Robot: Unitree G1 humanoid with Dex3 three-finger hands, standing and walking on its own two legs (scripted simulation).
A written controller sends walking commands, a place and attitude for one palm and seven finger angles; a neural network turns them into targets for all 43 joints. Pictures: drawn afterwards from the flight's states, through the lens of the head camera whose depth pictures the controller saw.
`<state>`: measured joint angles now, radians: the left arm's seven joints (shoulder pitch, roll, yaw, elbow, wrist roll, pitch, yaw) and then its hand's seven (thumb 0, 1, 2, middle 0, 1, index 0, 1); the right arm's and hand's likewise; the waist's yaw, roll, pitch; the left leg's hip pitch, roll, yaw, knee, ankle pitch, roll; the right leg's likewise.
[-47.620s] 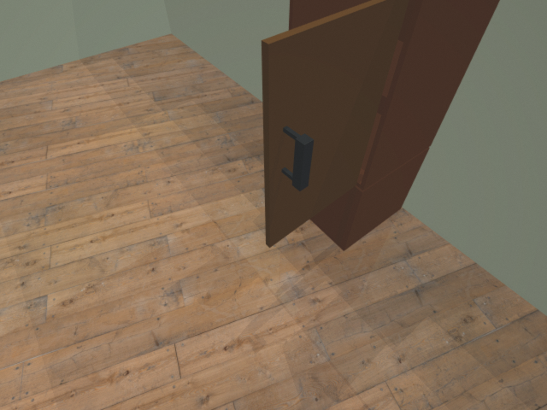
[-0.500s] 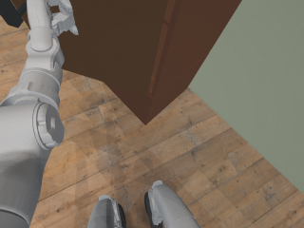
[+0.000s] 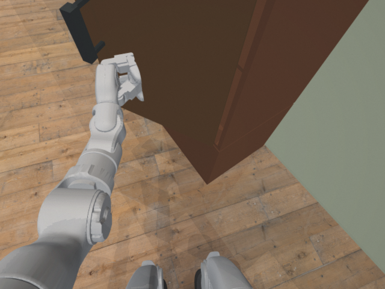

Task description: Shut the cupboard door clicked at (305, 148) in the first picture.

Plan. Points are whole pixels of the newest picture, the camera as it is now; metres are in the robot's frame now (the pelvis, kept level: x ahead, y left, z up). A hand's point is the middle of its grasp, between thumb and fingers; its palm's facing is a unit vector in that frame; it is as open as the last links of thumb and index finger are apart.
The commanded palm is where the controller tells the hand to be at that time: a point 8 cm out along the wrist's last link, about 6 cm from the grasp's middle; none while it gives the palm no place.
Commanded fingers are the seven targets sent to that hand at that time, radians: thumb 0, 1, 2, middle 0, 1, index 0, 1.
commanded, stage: draw the hand back to the body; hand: left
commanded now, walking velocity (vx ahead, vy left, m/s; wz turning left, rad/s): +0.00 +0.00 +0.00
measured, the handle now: (87, 30) +0.68 +0.18 +0.08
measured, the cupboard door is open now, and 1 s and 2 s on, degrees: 30 30 30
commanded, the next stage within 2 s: step back with the hand held close in 1.70 s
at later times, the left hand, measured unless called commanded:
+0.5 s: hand (90, 99) +0.44 +0.14 +0.12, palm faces +0.03 -1.00 -0.03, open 3.1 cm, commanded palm +0.40 +0.18 +0.14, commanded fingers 0.00 0.90 0.90 -1.30 -1.50 -1.30 -1.50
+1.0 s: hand out of the picture +0.29 +0.23 +0.19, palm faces +0.24 -0.93 -0.26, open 3.8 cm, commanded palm +0.24 +0.28 +0.21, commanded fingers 0.00 0.90 0.90 -0.61 -0.75 -0.61 -0.75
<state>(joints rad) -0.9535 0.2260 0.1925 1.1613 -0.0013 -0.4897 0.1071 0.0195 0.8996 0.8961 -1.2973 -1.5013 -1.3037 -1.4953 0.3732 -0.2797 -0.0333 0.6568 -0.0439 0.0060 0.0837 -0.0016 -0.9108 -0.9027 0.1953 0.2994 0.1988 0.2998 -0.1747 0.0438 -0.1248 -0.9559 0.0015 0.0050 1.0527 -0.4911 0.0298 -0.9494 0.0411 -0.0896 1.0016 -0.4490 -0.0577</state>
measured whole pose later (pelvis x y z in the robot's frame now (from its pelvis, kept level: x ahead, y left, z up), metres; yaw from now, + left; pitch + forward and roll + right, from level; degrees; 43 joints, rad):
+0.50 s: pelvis +0.01 +0.00 +0.04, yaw -1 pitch +13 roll -1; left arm -0.51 0.24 0.20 0.73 -0.15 -0.34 -0.04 0.02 0.90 0.90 -1.30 -1.50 -1.30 -1.49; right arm 0.43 -0.25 0.00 0.62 0.04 0.04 0.02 0.00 -0.91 -0.90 0.20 0.30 0.20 0.30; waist -0.08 0.05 -0.11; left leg -0.63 0.01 0.04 0.83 -0.43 0.03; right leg -0.63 0.06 -0.05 0.78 -0.38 -0.05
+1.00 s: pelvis +0.02 +0.03 +0.07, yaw +1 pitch -1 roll -1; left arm 0.11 0.29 0.10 -0.06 -0.07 -0.04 0.07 0.02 0.90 0.90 -0.87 -1.03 -0.88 -1.03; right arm 0.15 -0.21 0.06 0.53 0.05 0.01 -0.07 0.00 -0.91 -0.90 0.20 0.30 0.20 0.30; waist 0.05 0.06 -0.02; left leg -0.16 -0.05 0.02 0.48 -0.29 0.06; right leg -0.16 0.01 -0.05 0.45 -0.26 -0.01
